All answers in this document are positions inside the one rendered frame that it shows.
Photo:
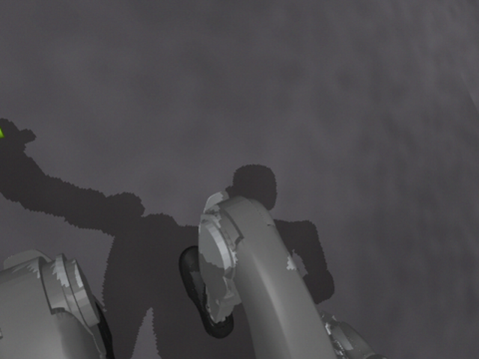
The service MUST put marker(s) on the right robot foot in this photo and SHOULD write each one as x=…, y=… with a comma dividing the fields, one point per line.
x=196, y=290

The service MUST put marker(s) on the left robot foot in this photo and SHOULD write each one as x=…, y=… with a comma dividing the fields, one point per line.
x=105, y=334

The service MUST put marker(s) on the right robot hand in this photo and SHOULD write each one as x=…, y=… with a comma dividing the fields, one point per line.
x=347, y=342

